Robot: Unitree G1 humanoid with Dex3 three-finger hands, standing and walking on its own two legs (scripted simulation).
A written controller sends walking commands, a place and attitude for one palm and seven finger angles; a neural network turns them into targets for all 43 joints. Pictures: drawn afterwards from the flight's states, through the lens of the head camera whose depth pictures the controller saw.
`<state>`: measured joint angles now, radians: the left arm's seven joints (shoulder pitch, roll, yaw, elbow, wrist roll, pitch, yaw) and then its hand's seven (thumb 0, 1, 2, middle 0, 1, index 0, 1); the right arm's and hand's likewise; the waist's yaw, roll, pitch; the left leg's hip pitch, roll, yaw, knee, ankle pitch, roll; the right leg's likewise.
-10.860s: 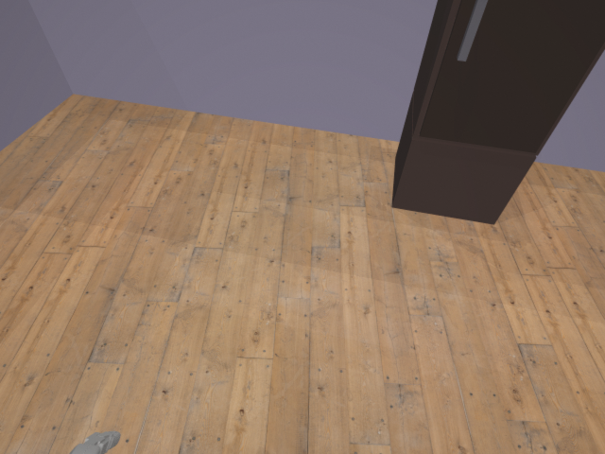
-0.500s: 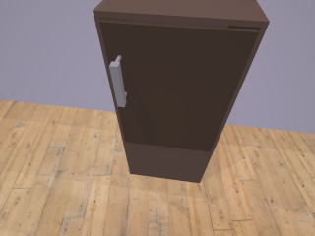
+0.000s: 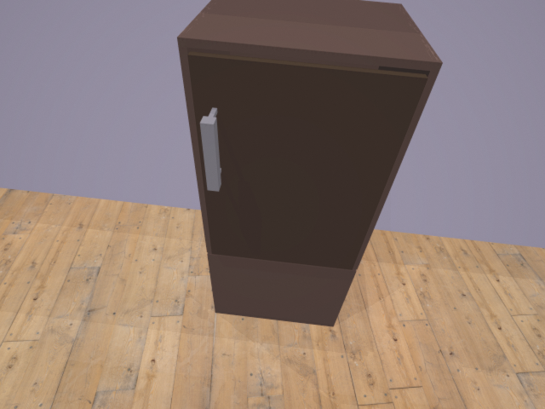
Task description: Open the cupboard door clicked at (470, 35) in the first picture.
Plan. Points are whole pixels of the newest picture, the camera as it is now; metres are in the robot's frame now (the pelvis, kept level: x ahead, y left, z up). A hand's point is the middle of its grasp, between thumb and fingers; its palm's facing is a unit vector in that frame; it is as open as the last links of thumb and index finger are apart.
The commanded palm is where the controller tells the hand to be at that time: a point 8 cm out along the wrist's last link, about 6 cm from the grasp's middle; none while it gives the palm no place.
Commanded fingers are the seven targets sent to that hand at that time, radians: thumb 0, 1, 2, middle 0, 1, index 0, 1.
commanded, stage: come to a stop and stand still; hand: left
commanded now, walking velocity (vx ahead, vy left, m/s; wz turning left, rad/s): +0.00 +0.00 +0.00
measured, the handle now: (214, 150) +0.60 +0.15 +0.06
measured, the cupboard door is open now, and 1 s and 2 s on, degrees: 0 0 0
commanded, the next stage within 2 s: look again from close up in 0.20 s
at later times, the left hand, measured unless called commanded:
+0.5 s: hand out of the picture -0.06 +0.17 -0.18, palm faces +0.03 -0.99 -0.14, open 7.4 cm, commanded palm none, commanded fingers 0.00 0.90 0.90 -0.20 -0.30 -0.20 -0.30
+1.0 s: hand out of the picture -0.05 +0.17 -0.18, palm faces +0.04 -0.99 -0.15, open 7.4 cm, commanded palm none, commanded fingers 0.00 0.90 0.90 -0.20 -0.30 -0.20 -0.30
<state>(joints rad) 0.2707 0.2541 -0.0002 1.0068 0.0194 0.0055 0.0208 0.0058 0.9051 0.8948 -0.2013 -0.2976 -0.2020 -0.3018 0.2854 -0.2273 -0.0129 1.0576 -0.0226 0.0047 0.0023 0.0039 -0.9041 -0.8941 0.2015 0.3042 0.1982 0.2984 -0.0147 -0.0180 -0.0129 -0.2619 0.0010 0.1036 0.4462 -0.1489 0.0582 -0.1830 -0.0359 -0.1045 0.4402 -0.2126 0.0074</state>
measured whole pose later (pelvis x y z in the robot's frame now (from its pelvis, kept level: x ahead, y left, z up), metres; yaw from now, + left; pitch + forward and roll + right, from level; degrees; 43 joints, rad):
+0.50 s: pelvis -0.01 +0.02 +0.00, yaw -1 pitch -2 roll -1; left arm 0.42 0.12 -0.01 1.10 0.03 0.01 0.04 0.00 0.91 0.89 -0.20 -0.30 -0.20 -0.30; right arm 0.29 -0.13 -0.02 1.12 -0.01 0.01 -0.01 0.01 -0.92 -0.89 0.20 0.30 0.20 0.30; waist 0.01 -0.02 0.00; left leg -0.26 -0.03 0.13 0.40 -0.12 0.09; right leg -0.20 -0.07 -0.08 0.43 -0.19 0.04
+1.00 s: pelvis -0.01 +0.01 +0.00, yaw -1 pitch -2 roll -1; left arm 0.43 0.11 0.01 1.09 0.03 0.00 0.04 0.00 0.91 0.90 -0.20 -0.30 -0.20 -0.30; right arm 0.34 -0.11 -0.03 1.13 -0.02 0.01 -0.02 0.00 -0.91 -0.89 0.20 0.30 0.20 0.30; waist -0.01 0.00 -0.03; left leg -0.26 -0.02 0.12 0.41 -0.17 0.07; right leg -0.21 -0.05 -0.07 0.44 -0.25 0.02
